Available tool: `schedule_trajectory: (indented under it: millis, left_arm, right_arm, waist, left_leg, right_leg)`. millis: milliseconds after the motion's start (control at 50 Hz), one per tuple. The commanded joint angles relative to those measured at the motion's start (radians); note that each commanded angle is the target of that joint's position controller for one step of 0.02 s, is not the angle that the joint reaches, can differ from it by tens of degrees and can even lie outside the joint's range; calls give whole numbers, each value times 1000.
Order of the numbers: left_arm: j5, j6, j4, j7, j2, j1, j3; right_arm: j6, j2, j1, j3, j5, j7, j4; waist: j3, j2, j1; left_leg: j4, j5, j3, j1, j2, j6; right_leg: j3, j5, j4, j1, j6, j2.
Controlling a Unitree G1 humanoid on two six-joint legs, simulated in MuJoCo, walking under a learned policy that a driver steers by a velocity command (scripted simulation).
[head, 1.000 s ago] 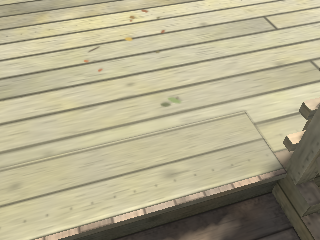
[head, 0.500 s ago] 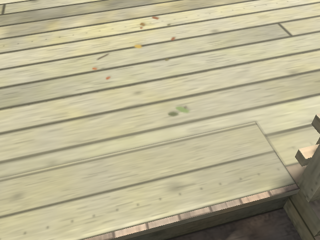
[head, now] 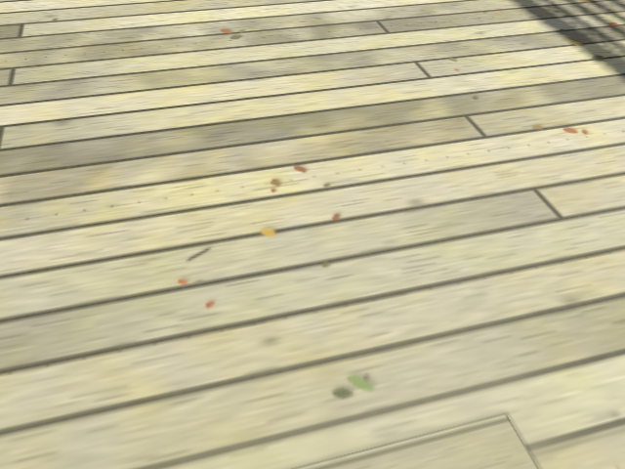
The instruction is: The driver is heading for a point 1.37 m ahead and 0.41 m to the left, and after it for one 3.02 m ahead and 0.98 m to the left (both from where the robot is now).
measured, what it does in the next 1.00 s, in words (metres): climbs, turning left: right foot 0.17 m higher, then left foot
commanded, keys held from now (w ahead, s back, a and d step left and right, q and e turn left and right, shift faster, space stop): w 0.04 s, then w+q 0.96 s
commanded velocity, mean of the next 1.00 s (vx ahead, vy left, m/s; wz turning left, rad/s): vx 0.50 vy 0.00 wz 0.43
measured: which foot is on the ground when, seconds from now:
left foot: down 0.00-0.38, up 0.40-0.88, down 0.90-1.00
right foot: up 0.00-0.34, down 0.36-0.92, up 0.94-1.00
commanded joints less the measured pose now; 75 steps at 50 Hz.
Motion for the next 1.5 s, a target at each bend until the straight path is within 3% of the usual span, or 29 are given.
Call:
schedule_trajectory:
  millis: [20, 160, 220, 280, 300, 340, 360, 380, 400, 420, 460, 480, 520, 560, 620, 740, 840, 900, 940, 980, 1040, 1120, 1240, 1340, 1420, 1440, 1460, 1480, 1500]
  left_arm:
    - [-5, 19, -38, 4, -135, 103, -63]
    - [31, 20, -155, 19, -147, -212, -97]
    - [34, -20, -296, -10, -155, -482, -124]
    - [21, -20, -335, -15, -138, -572, -140]
    - [2, -24, -296, -18, -98, -489, -112]
    - [-10, -14, -230, 2, 33, -186, -24]
    - [-2, -14, -217, 18, 104, -26, 16]
    - [29, -21, -154, 23, 233, 178, 61]
    - [64, -10, -94, 31, 355, 302, 105]
    - [62, 8, -80, 58, 298, 271, 87]
    - [46, 8, -55, 29, 33, 30, 19]
    - [62, 0, 14, 15, -55, 2, 3]
    - [81, -6, 66, -11, -131, -38, -10]
    - [63, -24, 97, 3, -83, -28, 9]
    - [56, -40, 86, 20, 15, -62, 20]
    - [39, -37, 99, 67, 214, 85, 80]
    - [15, 4, 69, 69, 229, 148, 109]
    - [11, 43, 30, 62, 241, 97, 120]
    - [34, -10, -95, 62, 84, 93, 75]
    - [-22, -71, -140, 39, 164, -52, 100]
    - [22, -67, -137, 43, 132, -44, 101]
    - [53, -31, -147, 49, 131, -74, 108]
    - [33, -48, -186, 28, 79, -295, 76]
    - [3, -66, -215, -2, 115, -362, 79]
    - [21, -71, -137, -15, 195, -60, 117]
    - [30, -64, -119, -23, 247, 131, 119]
    - [23, -60, -76, -35, 306, 183, 139]
    - [-8, -49, -90, -30, 215, 164, 117]
    - [-2, -35, -106, -18, 169, 109, 105]
  right_arm:
    - [-20, 90, -100, 37, -13, 22, -40]
    - [-21, 19, 199, 43, -8, -14, 33]
    - [1, 30, 327, 36, 24, -65, 29]
    - [9, -10, 315, -2, 80, -102, 5]
    - [-11, 11, 243, 7, 77, -90, -14]
    - [-48, -113, 254, -10, 47, -66, 3]
    - [-43, -203, 189, -39, 27, -61, -12]
    - [-61, -182, 73, -41, 13, -57, -65]
    - [-93, 1, 93, -28, 51, -49, -127]
    - [-108, 33, 56, -36, 48, -32, -120]
    - [-62, 140, -114, -6, 74, -16, -245]
    - [-38, 103, -136, -13, 76, -27, -267]
    - [4, 76, -33, -14, 99, -21, -263]
    - [41, 113, -33, 6, 63, -29, -286]
    - [41, 2, -166, -24, 27, -24, -359]
    - [33, -35, -329, -35, 73, 20, -417]
    - [17, -72, -450, -55, 89, 37, -476]
    - [-2, -190, -84, -132, 99, 15, -377]
    - [-18, -358, -17, -170, 77, -6, -396]
    - [-50, -230, -29, -127, 48, 6, -395]
    - [-56, -153, -137, -104, 55, -12, -442]
    - [-62, -201, -103, -110, 49, -30, -444]
    - [-43, -177, -34, -105, 60, -51, -393]
    - [-30, -198, 6, -116, 60, -67, -351]
    - [-36, -195, -94, -122, 42, -71, -388]
    - [-35, -153, -84, -101, 25, -69, -405]
    - [-44, -72, 101, -83, 40, -62, -419]
    - [-56, -164, 38, -85, 45, -57, -426]
    - [-65, -192, -114, -91, 61, -47, -457]
  waist:
    - [219, 23, 104]
    - [218, 111, -58]
    - [215, 108, -158]
    - [216, 153, -143]
    - [179, 192, -68]
    - [-75, 325, 115]
    - [-147, 402, 217]
    - [-258, 276, 293]
    - [-378, -227, 222]
    - [-369, -275, 193]
    - [-19, -119, 72]
    - [97, -36, 29]
    - [143, -32, -80]
    - [207, -80, -108]
    - [253, -73, -102]
    - [169, 5, -29]
    - [239, -60, 30]
    - [52, -23, -131]
    - [-91, 314, -63]
    - [-26, 145, -72]
    - [27, 24, 18]
    - [58, 57, 24]
    - [120, 128, -65]
    - [151, 166, -81]
    - [-13, 136, 66]
    - [-152, 16, 132]
    - [-264, -398, 21]
    - [-231, -261, 67]
    - [-84, -149, 94]
  left_leg:
    - [-406, 3, -170, -151, 184, 31]
    - [-436, 1, -371, 190, 235, 122]
    - [-499, 124, -473, 359, 275, 127]
    - [-765, 335, -393, 221, 303, 185]
    - [-761, 603, -288, 119, 261, 164]
    - [-472, 1570, -205, 279, 232, 138]
    - [-247, 1717, -213, 321, 219, 87]
    - [27, 1563, -232, 169, 170, 94]
    - [424, 696, -258, -178, -43, 49]
    - [958, 243, -339, -265, -101, 14]
    - [1291, 246, -264, -462, -36, 46]
    - [1261, 249, -251, -486, 2, 85]
    - [1129, 247, -278, -427, 43, 139]
    - [961, 228, -236, -436, 54, 131]
    - [768, 360, -176, -431, 62, 62]
    - [244, 341, -78, -348, 133, 43]
    - [-42, 129, 9, -294, 87, 64]
    - [-168, 166, 102, 177, -100, 136]
    - [-471, -165, -863, 692, 279, 376]
    - [-514, 58, -770, 598, 314, 282]
    - [-467, 327, -470, 275, 196, 208]
    - [-498, 404, -439, 214, 182, 221]
    - [-496, 386, -324, 152, 109, 162]
    - [-410, 386, -382, 333, 197, 143]
    - [-70, 912, -261, 323, 122, 75]
    - [254, 678, -219, 167, 68, 43]
    - [621, -124, -196, -215, -110, -50]
    - [713, -136, -279, -344, -51, -33]
    - [708, -48, -256, -408, -7, -28]
  right_leg:
    - [16, 94, 48, -283, 21, -46]
    - [-202, 89, 163, -699, 156, -174]
    - [-231, 54, -116, -795, 198, -242]
    - [-301, -137, -569, -312, 197, -245]
    - [-404, -231, -727, 21, 162, -178]
    - [-415, -432, -786, 471, 88, -30]
    - [-222, -450, -920, 625, 53, -76]
    - [96, -430, -1025, 869, -8, -222]
    - [692, -581, -1502, 1113, -152, -480]
    - [958, -566, -1735, 1009, -152, -566]
    - [514, -513, -1641, 633, -22, -544]
    - [263, -430, -1574, 504, 35, -490]
    - [-91, -284, -1567, 459, 127, -360]
    - [-264, -282, -1653, 439, 120, -346]
    - [-371, -172, -1815, 424, 98, -339]
    - [-427, -53, -1875, 808, 81, -388]
    - [-451, 97, -1809, 1020, 69, -444]
    - [-529, 547, -1285, 925, 108, -319]
    - [-326, -372, -613, 186, 236, -40]
    - [-132, -273, -547, 70, 190, -109]
    - [-109, -176, -774, 249, 174, -201]
    - [-122, -125, -928, 199, 219, -180]
    - [-171, 173, -1360, 290, 225, -109]
    - [-177, 113, -1485, 275, 183, -92]
    - [-237, 83, -1504, 681, 55, -32]
    - [-16, 161, -1471, 953, -25, -197]
    - [526, -13, -1639, 1259, -217, -406]
    - [622, -233, -1720, 1277, -179, -388]
    - [448, -195, -1718, 1151, -140, -354]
